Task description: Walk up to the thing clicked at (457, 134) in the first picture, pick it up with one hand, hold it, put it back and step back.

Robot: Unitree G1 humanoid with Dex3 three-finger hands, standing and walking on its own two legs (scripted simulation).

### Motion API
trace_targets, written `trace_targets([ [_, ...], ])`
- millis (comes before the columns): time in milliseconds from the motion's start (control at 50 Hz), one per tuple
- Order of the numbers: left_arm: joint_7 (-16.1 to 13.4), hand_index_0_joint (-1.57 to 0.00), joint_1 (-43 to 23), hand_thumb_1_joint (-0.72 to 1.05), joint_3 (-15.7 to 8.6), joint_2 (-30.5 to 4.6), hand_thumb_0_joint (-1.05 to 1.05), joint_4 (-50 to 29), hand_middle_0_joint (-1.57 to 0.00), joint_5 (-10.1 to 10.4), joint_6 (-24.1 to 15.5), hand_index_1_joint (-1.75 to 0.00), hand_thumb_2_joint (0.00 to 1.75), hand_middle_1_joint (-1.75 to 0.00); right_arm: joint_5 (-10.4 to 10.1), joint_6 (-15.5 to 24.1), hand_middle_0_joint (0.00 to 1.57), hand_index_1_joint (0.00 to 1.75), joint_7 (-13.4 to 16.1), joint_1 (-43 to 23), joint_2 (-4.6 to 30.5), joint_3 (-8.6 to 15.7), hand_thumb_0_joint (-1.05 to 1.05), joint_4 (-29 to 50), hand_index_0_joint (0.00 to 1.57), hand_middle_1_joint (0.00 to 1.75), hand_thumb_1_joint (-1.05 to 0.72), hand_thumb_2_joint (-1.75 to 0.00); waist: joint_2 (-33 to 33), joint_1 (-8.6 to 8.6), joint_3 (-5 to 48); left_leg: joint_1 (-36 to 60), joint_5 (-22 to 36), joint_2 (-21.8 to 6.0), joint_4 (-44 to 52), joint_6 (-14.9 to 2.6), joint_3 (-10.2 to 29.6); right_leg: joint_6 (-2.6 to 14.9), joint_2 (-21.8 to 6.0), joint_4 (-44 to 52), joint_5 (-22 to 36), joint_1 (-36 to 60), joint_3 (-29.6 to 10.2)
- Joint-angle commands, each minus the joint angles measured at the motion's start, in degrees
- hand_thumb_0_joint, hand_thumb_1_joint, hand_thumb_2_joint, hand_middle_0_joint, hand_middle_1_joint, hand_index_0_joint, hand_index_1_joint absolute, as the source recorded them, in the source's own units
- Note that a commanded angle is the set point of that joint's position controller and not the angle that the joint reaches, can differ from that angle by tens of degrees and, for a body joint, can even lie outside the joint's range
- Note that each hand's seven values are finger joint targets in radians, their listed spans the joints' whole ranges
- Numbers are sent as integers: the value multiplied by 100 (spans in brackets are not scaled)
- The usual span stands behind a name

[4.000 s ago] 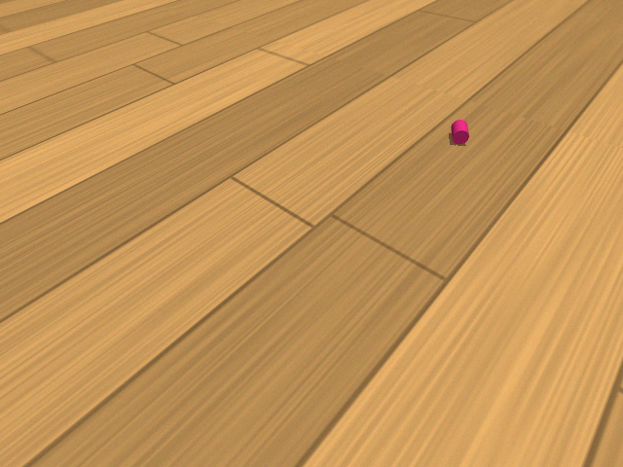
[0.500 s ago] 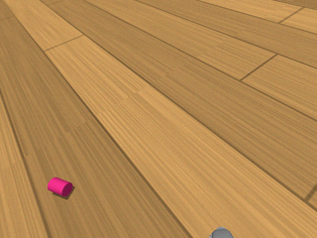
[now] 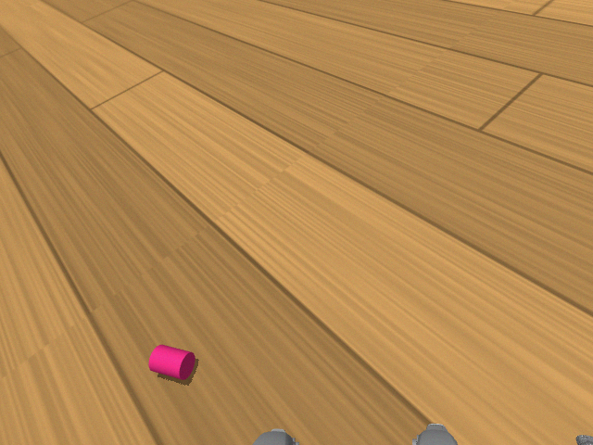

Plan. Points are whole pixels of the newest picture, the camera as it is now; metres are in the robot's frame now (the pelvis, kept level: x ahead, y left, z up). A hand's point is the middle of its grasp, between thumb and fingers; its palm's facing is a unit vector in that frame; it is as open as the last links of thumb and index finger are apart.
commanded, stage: walk up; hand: left
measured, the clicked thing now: (172, 361) +0.47 +0.60 -0.68
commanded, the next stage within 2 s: none
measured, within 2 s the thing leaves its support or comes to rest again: neither
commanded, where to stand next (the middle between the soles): +0.04 +0.45 m, yaw -13 degrees
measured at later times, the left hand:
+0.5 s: hand out of the picture +0.04 +0.51 -0.09, palm faces -0.09 -0.81 -0.58, open 7.4 cm
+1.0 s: hand out of the picture +0.00 +0.74 -0.11, palm faces -0.18 -0.82 -0.54, open 7.4 cm
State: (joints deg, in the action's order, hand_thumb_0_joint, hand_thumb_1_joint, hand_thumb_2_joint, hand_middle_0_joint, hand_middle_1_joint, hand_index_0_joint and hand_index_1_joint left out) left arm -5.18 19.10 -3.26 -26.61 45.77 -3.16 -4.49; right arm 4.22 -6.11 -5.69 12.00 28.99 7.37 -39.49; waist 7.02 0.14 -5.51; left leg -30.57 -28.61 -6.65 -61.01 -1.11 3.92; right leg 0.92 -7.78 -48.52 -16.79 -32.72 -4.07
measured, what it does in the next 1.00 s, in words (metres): steps to the left: left foot, then right foot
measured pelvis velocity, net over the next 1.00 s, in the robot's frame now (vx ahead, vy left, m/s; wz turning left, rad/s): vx -0.09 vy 0.45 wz -0.17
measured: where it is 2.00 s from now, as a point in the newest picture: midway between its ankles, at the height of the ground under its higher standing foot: outside the picture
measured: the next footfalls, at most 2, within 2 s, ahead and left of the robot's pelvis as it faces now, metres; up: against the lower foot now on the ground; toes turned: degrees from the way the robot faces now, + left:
left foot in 0.04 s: +0.05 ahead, +0.20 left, +0.00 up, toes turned +1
right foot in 0.30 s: +0.08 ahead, +0.05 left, +0.00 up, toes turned -8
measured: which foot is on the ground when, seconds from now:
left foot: up 0.00-0.02, down 0.04-0.30, up 0.32-0.62, down 0.64-0.94, up 0.96-1.00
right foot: down 0.00-0.04, up 0.06-0.28, down 0.30-0.66, up 0.68-0.92, down 0.94-1.00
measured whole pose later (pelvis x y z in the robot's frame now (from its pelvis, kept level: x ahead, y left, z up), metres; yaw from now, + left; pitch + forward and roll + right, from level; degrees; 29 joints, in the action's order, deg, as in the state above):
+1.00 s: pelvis -0.09 +0.45 +0.01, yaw -10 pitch -2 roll -2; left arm -4.9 17.3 -2.8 -22.6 51.4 -1.9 -4.1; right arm 2.9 -5.5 -2.0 16.3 23.5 4.2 -43.5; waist 6.2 -0.5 -8.3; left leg -27.3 -30.0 1.0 -56.7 -2.4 -3.0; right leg 4.1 2.1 -46.5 -21.5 -23.4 5.3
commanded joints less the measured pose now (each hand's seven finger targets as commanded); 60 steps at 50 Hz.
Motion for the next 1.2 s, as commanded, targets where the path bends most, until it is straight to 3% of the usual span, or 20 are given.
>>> trace_targets([
  [0,-190,-20,-307,90,-587,-1784,0,-330,-20,46,9,-30,90,-30,42,176,20,30,61,1348,999,507,0,122,20,30,-90,-90,-899,-713,1000,1813,53,469,1767,-165,-490,613,-99,302,-1273,-794,-315],
  [40,-355,-20,-644,90,-370,-1134,0,-434,-20,186,22,-30,90,-30,31,296,20,30,205,919,1992,618,0,336,20,30,-90,-90,1665,-861,273,1189,-226,-1212,4108,-1043,2983,160,1380,-2263,-2150,-2250,211],
  [60,-395,-20,-849,90,-324,-1317,0,-310,-20,194,-26,-30,90,-30,6,314,20,30,261,368,1853,586,0,422,20,30,-90,-90,880,-688,-81,592,21,-1415,4182,-1332,3238,246,967,-2629,-1850,-1930,-81],
  [240,-225,-20,1255,90,-370,-1044,0,439,-20,415,-47,-30,90,-30,31,172,20,30,304,-469,818,174,0,895,20,30,-90,-90,290,313,601,260,3307,-326,1842,-855,340,304,586,1098,296,1890,711],
  [260,-283,-20,1493,90,-504,-1356,0,402,-20,315,-64,-30,90,-30,-20,159,20,30,282,-215,494,84,0,916,20,30,-90,-90,-411,470,786,-195,2945,85,883,-423,-15,335,363,1818,448,2771,70],
  [280,-328,-20,1381,90,-642,-1816,0,146,-20,177,-71,-30,90,-30,-74,154,20,30,265,396,222,8,0,889,20,30,-90,-90,-1583,312,1086,-1480,-244,473,-220,51,-119,760,-1171,1991,769,3767,-2355],
  [320,-389,-20,676,90,-613,-1959,0,-214,-20,229,-46,-30,90,-30,26,40,20,30,392,354,818,227,0,835,20,30,-90,-90,-531,90,1006,-1385,-635,374,-1668,46,582,1776,-2323,2594,354,2457,-3506],
  [460,-230,-20,59,90,-638,-1823,0,-341,-20,120,-73,-30,90,-30,-21,17,20,30,142,486,795,350,0,530,20,30,-90,-90,-1391,-135,520,-463,462,179,-1238,165,87,1104,-715,1989,-893,753,-911],
  [540,-197,-20,184,90,-787,-2136,0,-223,-20,24,-30,-30,90,-30,-23,5,20,30,67,178,767,369,0,585,20,30,-90,-90,-1892,113,471,-39,-421,214,55,59,-459,1075,-636,1905,-1592,433,-1039],
  [600,-206,-20,-276,90,-707,-1960,0,-213,-20,78,73,-30,90,-30,-35,68,20,30,81,1181,856,470,0,139,20,30,-90,-90,-1267,-452,829,1556,-87,547,1602,-62,-796,637,-311,1054,-1605,-445,-440],
  [640,-310,-20,-498,90,-444,-1034,0,-255,-20,191,132,-30,90,-30,59,147,20,30,174,1306,1765,606,0,264,20,30,-90,-90,1494,-825,398,1145,-1146,-1093,3811,-912,2562,69,1349,-2152,-2071,-2074,722],
  [660,-429,-20,-1037,90,-462,-1326,0,-280,-20,172,72,-30,90,-30,-62,181,20,30,253,474,2091,589,0,324,20,30,-90,-90,1398,-743,-140,27,-1372,-1487,4442,-1520,3454,196,1012,-2747,-1890,-1694,69],
  [720,-315,-20,-104,90,-521,-1357,0,411,-20,396,74,-30,90,-30,23,234,20,30,372,-232,1374,385,0,478,20,30,-90,-90,349,-228,-265,116,-570,-791,3557,-940,1853,186,921,-2857,-1039,-1202,31],
  [860,-145,-20,472,90,-373,-898,0,541,-20,319,-7,-30,90,-30,-45,158,20,30,312,-30,736,153,0,450,20,30,-90,-90,229,51,388,684,1313,-539,2722,-1069,871,194,755,570,-588,1345,749],
  [900,-124,-20,680,90,-479,-1157,0,478,-20,124,-65,-30,90,-30,-202,213,20,30,380,387,384,-5,0,319,20,30,-90,-90,-789,264,692,-129,1070,-288,1597,-507,531,444,338,2058,-643,2971,-355],
  [920,-104,-20,503,90,-592,-1605,0,259,-20,45,-101,-30,90,-30,-262,280,20,30,396,629,121,-86,0,292,20,30,-90,-90,-2081,238,818,-1220,-474,383,488,33,0,1046,-1160,2377,-943,3504,-2782],
  [960,-129,-20,-136,90,-547,-1632,0,113,-20,129,-85,-30,90,-30,-156,245,20,30,524,95,829,125,0,224,20,30,-90,-90,-816,195,256,-837,-560,184,-586,-13,605,1953,-1900,2696,-1393,1728,-3460],
  [1100,310,-20,-954,90,-281,-882,0,108,-20,59,167,-30,90,-30,-349,690,20,30,483,1074,511,38,0,-888,20,30,-90,-90,-1195,-295,431,2046,792,791,2498,88,-661,675,192,1308,-2434,11,-229],
  [1160,331,-20,-785,90,-252,-688,0,221,-20,168,352,-30,90,-30,-268,937,20,30,690,626,1431,104,0,-757,20,30,-90,-90,-50,-211,71,1130,-1211,-1624,4345,-1153,3498,120,752,-873,-1565,-540,-226],
  [1180,327,-20,-936,90,-329,-1050,0,364,-20,133,339,-30,90,-30,-288,964,20,30,719,204,1387,92,0,-722,20,30,-90,-90,-550,-120,-284,624,-1236,-1711,4350,-1363,3584,94,539,-1103,-1447,-252,-378],
])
